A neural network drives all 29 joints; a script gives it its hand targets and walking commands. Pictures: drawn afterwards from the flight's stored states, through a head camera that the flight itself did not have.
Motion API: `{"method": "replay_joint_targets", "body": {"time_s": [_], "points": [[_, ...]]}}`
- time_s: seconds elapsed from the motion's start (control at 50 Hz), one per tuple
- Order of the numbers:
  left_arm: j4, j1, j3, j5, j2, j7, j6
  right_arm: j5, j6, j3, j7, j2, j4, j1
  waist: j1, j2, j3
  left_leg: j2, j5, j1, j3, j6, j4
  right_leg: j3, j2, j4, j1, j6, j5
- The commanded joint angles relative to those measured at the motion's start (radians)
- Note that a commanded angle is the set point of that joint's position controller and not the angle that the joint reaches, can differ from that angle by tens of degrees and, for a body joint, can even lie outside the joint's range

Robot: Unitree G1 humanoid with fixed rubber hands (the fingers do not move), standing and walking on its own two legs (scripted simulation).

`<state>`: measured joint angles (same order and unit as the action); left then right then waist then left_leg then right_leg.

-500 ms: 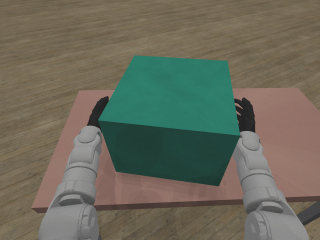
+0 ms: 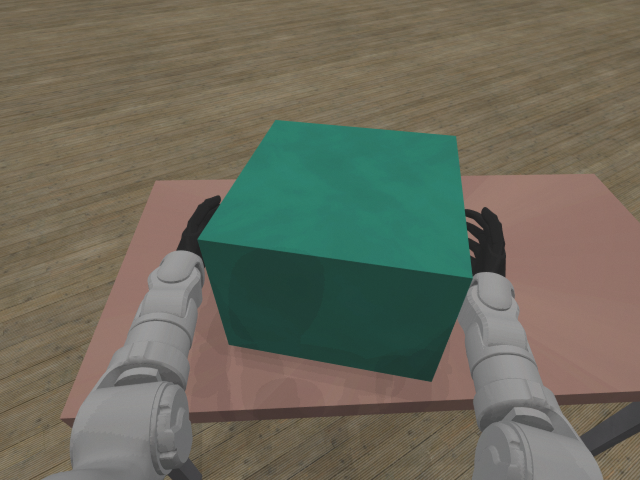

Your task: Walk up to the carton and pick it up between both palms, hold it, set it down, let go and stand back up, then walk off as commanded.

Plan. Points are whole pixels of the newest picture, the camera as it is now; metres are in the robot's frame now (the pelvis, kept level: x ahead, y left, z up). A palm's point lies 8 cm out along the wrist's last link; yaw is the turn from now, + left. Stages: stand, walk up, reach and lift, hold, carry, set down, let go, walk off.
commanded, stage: set down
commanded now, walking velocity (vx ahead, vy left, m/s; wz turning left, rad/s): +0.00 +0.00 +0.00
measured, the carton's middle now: (345, 237) +0.46 -0.03 +0.05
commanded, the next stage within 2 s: none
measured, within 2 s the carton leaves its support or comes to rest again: neither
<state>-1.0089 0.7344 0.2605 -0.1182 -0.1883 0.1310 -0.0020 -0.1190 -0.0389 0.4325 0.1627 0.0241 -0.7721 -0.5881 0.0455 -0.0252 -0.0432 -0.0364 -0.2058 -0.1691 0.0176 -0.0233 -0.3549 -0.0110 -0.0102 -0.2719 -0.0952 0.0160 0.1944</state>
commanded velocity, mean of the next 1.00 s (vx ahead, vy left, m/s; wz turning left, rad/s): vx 0.00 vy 0.00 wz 0.00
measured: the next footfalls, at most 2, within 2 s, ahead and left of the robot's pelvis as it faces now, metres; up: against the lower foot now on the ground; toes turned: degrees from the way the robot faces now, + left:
none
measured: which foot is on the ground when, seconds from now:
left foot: down 0.00-1.00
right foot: down 0.00-1.00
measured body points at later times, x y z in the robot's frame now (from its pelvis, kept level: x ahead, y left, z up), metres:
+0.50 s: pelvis +0.02 +0.00 +0.00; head +0.03 +0.02 +0.45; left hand +0.44 +0.18 +0.06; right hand +0.39 -0.21 +0.07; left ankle -0.01 +0.13 -0.75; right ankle -0.03 -0.12 -0.75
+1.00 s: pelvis +0.03 +0.01 +0.00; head +0.09 +0.04 +0.45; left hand +0.47 +0.18 +0.04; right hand +0.40 -0.20 +0.03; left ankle -0.01 +0.13 -0.75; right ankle -0.03 -0.12 -0.74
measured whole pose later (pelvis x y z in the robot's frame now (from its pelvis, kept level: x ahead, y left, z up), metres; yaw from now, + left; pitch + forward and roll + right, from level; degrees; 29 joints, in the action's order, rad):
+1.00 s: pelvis +0.03 +0.01 +0.00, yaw +0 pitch +10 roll -2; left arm -1.25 0.80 0.21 -0.11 -0.24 0.12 0.25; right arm -0.16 -0.28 0.51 0.16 0.05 -0.95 -0.59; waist 0.08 -0.03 -0.08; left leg -0.03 -0.23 -0.29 0.02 -0.02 -0.35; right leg -0.01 -0.01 -0.30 -0.23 0.02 0.19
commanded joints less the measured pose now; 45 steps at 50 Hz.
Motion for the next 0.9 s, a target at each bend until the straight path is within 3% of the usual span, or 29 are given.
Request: {"method": "replay_joint_targets", "body": {"time_s": [0.0,0.22,0.28,0.36,0.42,0.48,0.62,0.72,0.78,0.84,0.88], "points": [[0.150,0.942,-0.251,0.092,0.468,0.161,0.133,-0.143,-0.097,-0.249,-0.174,0.451,0.115,-0.797,0.201,-0.018,-0.531,0.055,0.270,0.035,-0.074,0.005,0.061,-0.039,0.028,-0.102,0.254,0.055,-0.585],[0.104,0.953,-0.247,0.087,0.460,0.163,0.171,-0.166,-0.116,-0.220,-0.174,0.460,0.080,-0.782,0.215,0.004,-0.558,0.052,0.313,0.009,-0.071,0.001,0.046,-0.037,0.029,-0.116,0.239,0.055,-0.631],[0.089,0.935,-0.247,0.087,0.455,0.161,0.180,-0.165,-0.126,-0.228,-0.175,0.464,0.068,-0.778,0.206,0.005,-0.567,0.052,0.348,0.011,-0.072,-0.003,0.026,-0.035,0.029,-0.123,0.227,0.057,-0.664],[0.068,0.934,-0.243,0.080,0.446,0.164,0.191,-0.178,-0.129,-0.200,-0.173,0.458,0.027,-0.757,0.223,0.011,-0.528,0.054,0.334,-0.009,-0.070,-0.003,0.029,-0.034,0.031,-0.121,0.226,0.058,-0.663],[0.047,0.918,-0.242,0.082,0.441,0.161,0.206,-0.180,-0.143,-0.220,-0.172,0.470,0.040,-0.760,0.206,-0.001,-0.557,0.053,0.368,-0.017,-0.072,-0.002,0.016,-0.028,0.032,-0.131,0.230,0.059,-0.713],[0.049,0.925,-0.257,0.085,0.452,0.157,0.221,-0.184,-0.157,-0.212,-0.169,0.474,0.012,-0.754,0.220,0.015,-0.570,0.052,0.404,-0.017,-0.067,-0.009,0.007,-0.034,0.028,-0.136,0.219,0.061,-0.740],[0.009,0.926,-0.274,0.095,0.450,0.148,0.260,-0.185,-0.194,-0.229,-0.168,0.485,0.005,-0.760,0.214,0.020,-0.654,0.051,0.455,-0.026,-0.066,-0.014,-0.029,-0.033,0.028,-0.152,0.191,0.058,-0.795],[-0.008,0.932,-0.294,0.108,0.463,0.135,0.305,-0.185,-0.238,-0.236,-0.165,0.491,-0.040,-0.759,0.214,0.043,-0.707,0.048,0.543,-0.014,-0.059,-0.030,-0.067,-0.037,0.026,-0.166,0.150,0.053,-0.847],[-0.034,0.944,-0.308,0.114,0.467,0.125,0.330,-0.192,-0.261,-0.225,-0.167,0.475,-0.085,-0.755,0.233,0.048,-0.725,0.045,0.552,-0.022,-0.049,-0.037,-0.075,-0.046,0.027,-0.168,0.132,0.046,-0.844],[-0.088,0.907,-0.278,0.091,0.449,0.123,0.337,-0.192,-0.275,-0.220,-0.170,0.452,-0.126,-0.748,0.213,0.048,-0.661,0.046,0.561,-0.025,-0.053,-0.040,-0.083,-0.045,0.029,-0.159,0.120,0.041,-0.828],[-0.100,0.904,-0.277,0.083,0.451,0.123,0.343,-0.198,-0.287,-0.211,-0.170,0.439,-0.146,-0.743,0.219,0.056,-0.655,0.044,0.548,-0.030,-0.053,-0.042,-0.077,-0.048,0.031,-0.153,0.115,0.037,-0.807]]}}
